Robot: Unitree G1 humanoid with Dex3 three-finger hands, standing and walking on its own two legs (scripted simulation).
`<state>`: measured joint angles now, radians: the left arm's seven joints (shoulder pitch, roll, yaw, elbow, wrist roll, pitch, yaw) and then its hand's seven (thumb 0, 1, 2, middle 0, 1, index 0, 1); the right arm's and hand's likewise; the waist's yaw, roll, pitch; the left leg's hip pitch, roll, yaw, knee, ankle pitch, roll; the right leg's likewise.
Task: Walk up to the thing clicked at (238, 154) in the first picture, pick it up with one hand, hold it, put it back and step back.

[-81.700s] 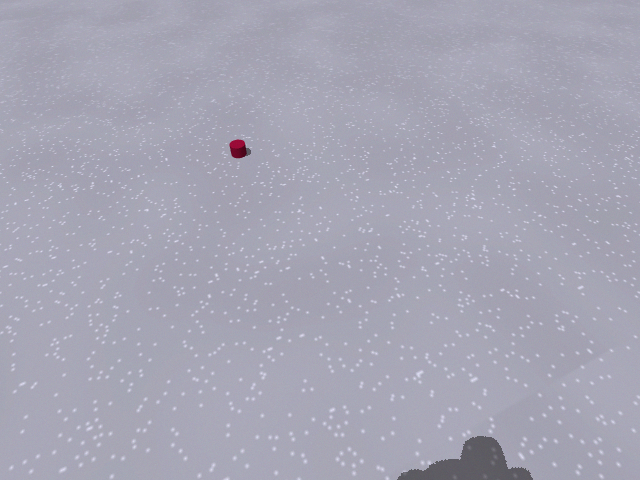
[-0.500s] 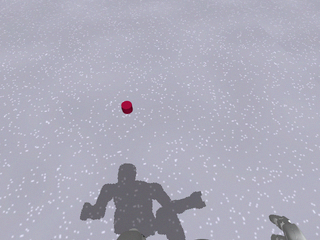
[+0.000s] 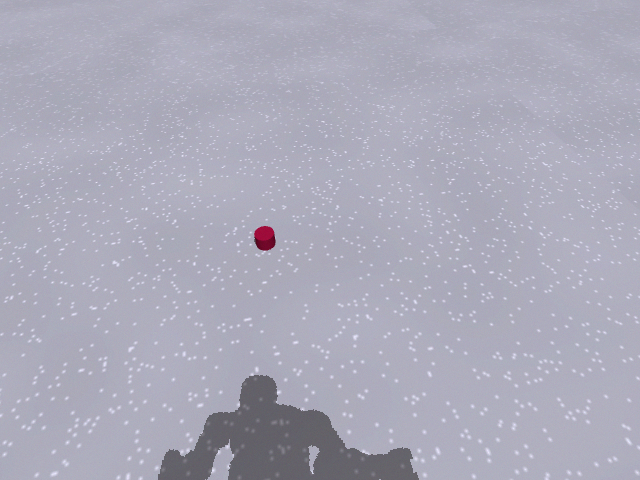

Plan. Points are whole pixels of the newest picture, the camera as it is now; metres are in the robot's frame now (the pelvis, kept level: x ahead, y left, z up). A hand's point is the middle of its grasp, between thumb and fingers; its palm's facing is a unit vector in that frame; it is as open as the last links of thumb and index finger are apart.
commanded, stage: step back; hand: left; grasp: from above
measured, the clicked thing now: (265, 238) +1.14 +0.25 -0.73
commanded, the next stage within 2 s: stand in 0.68 s
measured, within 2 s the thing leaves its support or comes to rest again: neither
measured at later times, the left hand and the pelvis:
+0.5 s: hand out of the picture +0.10 +0.29 -0.15, palm faces +0.04 -0.94 -0.35, open 7.4 cm; pelvis +0.04 +0.02 +0.01, yaw +1 degrees
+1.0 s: hand out of the picture +0.12 +0.27 -0.14, palm faces +0.00 -0.94 -0.33, open 7.4 cm; pelvis +0.04 +0.02 +0.02, yaw +1 degrees
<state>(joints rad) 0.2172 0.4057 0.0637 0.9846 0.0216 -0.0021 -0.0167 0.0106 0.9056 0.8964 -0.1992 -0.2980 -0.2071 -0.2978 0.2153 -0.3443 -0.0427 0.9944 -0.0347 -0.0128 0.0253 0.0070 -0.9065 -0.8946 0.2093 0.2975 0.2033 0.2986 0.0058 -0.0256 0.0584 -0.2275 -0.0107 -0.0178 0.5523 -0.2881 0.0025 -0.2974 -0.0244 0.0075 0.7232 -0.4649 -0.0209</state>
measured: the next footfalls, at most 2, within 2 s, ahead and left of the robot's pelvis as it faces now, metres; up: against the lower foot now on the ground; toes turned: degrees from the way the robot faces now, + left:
none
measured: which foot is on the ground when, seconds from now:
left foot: down 0.00-1.00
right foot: down 0.00-1.00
